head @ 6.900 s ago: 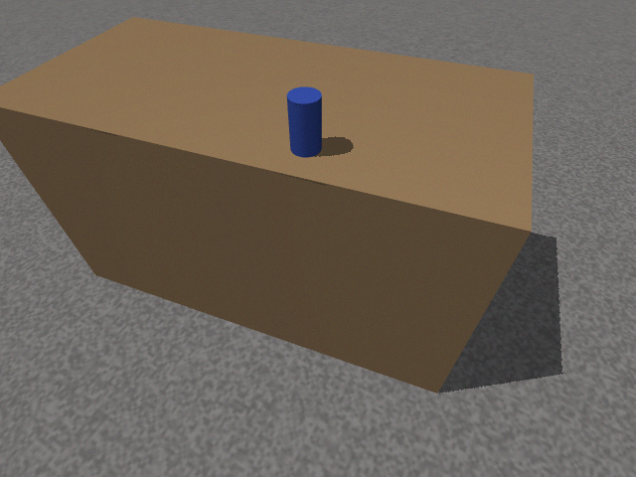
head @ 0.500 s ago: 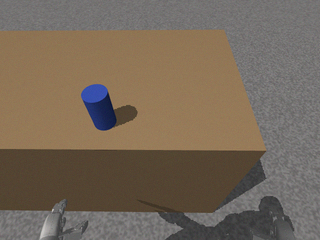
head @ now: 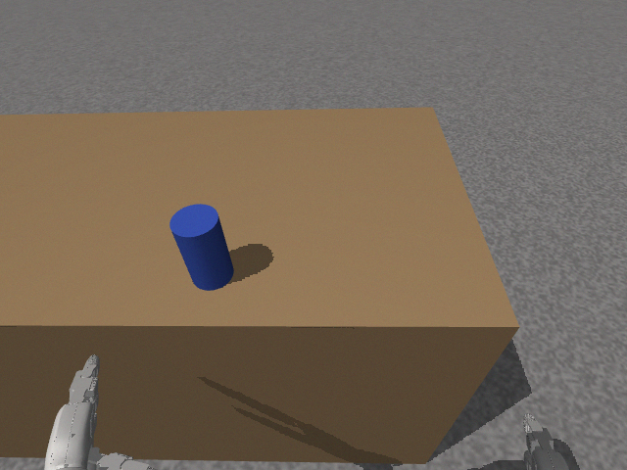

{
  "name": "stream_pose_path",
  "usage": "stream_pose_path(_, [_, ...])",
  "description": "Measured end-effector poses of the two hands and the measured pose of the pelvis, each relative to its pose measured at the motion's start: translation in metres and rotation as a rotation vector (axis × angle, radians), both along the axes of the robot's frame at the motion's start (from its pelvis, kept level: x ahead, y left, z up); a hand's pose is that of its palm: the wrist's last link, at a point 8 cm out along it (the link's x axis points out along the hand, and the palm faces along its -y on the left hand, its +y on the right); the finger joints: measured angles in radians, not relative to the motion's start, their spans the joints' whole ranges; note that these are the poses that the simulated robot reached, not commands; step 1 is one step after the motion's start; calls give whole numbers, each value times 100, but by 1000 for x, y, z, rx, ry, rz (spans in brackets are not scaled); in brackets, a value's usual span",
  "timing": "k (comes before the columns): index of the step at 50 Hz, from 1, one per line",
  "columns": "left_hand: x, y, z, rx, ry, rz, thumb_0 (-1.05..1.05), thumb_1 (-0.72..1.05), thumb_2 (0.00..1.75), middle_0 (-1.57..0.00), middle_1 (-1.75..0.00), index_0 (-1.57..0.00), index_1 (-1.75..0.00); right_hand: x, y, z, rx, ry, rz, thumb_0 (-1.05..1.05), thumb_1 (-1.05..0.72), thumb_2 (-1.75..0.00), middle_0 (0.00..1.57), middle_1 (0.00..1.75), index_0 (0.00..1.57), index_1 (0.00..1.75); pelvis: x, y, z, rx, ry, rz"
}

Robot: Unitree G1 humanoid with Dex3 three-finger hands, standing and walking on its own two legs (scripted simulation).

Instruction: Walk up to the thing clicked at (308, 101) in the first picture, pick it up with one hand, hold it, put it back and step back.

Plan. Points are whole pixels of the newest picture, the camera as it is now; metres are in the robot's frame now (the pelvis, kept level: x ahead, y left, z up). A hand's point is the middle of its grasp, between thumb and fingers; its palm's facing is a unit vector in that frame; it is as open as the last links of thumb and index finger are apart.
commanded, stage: rise first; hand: left
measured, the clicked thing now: (204, 248) +0.44 +0.21 +0.04
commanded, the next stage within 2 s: go down in 1.24 s
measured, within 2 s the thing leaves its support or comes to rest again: neither
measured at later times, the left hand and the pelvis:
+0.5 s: hand (90, 429) +0.16 +0.25 +0.07, palm faces +0.31 -0.86 -0.39, open 17.5 cm; pelvis -0.02 +0.00 +0.00, yaw +1 degrees
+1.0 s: hand (67, 409) +0.16 +0.25 +0.12, palm faces +0.34 -0.84 -0.42, open 17.6 cm; pelvis -0.02 +0.00 +0.00, yaw +1 degrees
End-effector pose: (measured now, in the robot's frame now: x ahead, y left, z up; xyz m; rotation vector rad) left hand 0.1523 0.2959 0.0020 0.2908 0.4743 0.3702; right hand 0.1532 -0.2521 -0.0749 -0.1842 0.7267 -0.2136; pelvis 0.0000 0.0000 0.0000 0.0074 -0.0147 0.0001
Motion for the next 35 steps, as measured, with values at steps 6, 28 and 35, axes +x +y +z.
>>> stream_pose_path(6, [-5, -4, 27, 29, -93, -41, -1, -51, 1, -6, -5, -6, -4, -9, -1, -6, 13, 22, 1, 0, 48, -3, 6, 5, 5, 5, -4, 0, 0, -1, -19, 2])
stream_pose_path(28, [-31, -8, 98, 169, -357, -107, -2, -56, 0, -7, -6, -7, -5, -17, -3, -4, 15, -24, 28, -1, 48, -3, 6, 5, 5, 5, -21, -5, 0, -3, -56, 19])
stream_pose_path(35, [-33, -7, 114, 205, -414, -129, -2, -57, 1, -7, -6, -7, -5, -21, -2, -8, 22, -16, 28, -1, 48, -3, 6, 5, 5, 5, -24, -4, -1, -4, -56, 20])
